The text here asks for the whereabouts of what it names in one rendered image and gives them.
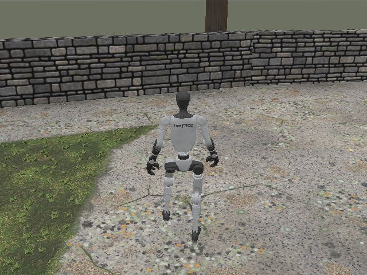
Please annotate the robot right foot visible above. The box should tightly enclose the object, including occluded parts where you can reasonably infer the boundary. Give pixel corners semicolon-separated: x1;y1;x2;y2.
192;226;201;241

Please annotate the left robot hand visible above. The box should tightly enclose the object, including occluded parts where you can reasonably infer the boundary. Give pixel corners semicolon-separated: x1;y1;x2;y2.
146;161;159;175

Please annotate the left robot forearm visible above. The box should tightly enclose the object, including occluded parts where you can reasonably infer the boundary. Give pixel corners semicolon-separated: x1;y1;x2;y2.
148;139;161;164

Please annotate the right robot upper arm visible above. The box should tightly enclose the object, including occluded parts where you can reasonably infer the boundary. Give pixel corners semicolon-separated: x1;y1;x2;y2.
195;115;212;146

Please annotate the left robot upper arm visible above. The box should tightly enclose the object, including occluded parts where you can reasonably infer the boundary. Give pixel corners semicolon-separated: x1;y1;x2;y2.
156;116;171;148

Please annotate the right robot forearm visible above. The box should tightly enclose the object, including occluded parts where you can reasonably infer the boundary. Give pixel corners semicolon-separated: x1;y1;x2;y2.
207;137;217;158

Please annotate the robot head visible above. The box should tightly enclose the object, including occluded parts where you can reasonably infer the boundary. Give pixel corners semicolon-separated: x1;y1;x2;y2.
174;91;193;119

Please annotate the right robot hand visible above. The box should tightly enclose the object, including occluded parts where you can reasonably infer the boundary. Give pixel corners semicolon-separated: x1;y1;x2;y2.
206;156;219;167

